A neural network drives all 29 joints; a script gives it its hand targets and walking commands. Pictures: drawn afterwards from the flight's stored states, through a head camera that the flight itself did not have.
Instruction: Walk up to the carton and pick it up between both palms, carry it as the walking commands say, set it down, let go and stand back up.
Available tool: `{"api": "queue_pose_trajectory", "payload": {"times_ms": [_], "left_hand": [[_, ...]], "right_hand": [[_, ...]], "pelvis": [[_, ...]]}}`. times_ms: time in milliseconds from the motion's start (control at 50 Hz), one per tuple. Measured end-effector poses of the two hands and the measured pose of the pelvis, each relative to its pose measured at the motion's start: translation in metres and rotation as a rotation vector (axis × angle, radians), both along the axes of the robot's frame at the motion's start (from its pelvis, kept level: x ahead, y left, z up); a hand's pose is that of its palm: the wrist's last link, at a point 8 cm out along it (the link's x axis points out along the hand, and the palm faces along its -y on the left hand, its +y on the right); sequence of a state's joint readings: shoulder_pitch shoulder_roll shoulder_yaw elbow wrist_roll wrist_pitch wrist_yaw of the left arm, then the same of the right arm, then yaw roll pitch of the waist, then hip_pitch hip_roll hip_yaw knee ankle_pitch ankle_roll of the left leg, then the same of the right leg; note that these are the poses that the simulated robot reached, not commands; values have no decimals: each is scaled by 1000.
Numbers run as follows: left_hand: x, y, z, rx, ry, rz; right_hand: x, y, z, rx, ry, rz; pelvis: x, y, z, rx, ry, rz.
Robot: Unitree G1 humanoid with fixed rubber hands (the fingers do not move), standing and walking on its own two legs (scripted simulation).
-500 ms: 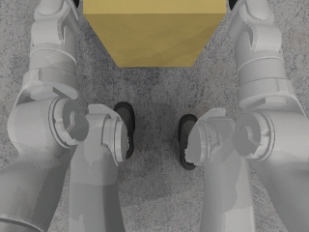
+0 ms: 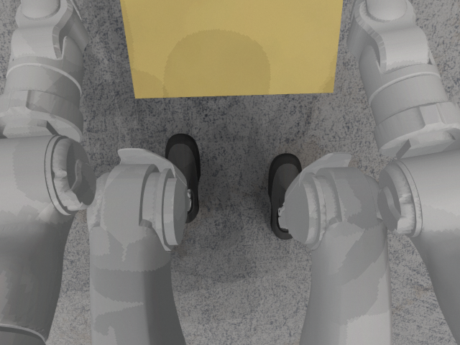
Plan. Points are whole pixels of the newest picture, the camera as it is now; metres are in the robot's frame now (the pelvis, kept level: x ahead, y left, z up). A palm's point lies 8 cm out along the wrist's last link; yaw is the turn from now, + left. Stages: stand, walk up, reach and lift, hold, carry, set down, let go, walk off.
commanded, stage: set down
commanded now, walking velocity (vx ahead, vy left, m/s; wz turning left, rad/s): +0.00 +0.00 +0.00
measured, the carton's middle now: (231, 21) +0.48 +0.04 -0.27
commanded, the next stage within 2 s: let go in 1.42 s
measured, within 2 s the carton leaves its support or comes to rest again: neither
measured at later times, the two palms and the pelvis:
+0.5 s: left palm out of the picture +0.54 +0.26 -0.12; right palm out of the picture +0.55 -0.13 -0.11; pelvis -0.01 +0.00 +0.01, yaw +0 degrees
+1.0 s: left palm out of the picture +0.54 +0.27 +0.02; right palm out of the picture +0.57 -0.13 +0.03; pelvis +0.00 +0.00 +0.13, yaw +0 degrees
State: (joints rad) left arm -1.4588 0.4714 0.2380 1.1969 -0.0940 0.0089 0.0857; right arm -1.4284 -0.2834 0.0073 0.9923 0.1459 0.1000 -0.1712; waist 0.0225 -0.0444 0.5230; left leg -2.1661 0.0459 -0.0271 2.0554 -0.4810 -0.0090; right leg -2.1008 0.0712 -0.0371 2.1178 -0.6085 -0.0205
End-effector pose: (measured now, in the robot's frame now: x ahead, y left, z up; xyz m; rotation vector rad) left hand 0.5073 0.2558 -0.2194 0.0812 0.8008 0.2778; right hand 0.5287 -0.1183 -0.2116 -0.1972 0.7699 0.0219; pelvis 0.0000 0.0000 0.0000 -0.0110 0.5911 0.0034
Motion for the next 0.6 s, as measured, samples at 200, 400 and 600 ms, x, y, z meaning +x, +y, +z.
{"api": "queue_pose_trajectory", "payload": {"times_ms": [200, 400, 600], "left_hand": [[10, -1, 14, -20, -63, 3], [28, -1, 67, -26, -145, -6], [32, 7, 131, -31, -158, 8]], "right_hand": [[11, -14, 16, -20, -38, -37], [27, -11, 69, -8, -111, -63], [30, -10, 132, -10, -109, -86]], "pelvis": [[-4, 1, -5, -2, -22, 0], [-10, 1, 0, -3, -83, 0], [-12, 4, 37, -12, -122, 5]]}}
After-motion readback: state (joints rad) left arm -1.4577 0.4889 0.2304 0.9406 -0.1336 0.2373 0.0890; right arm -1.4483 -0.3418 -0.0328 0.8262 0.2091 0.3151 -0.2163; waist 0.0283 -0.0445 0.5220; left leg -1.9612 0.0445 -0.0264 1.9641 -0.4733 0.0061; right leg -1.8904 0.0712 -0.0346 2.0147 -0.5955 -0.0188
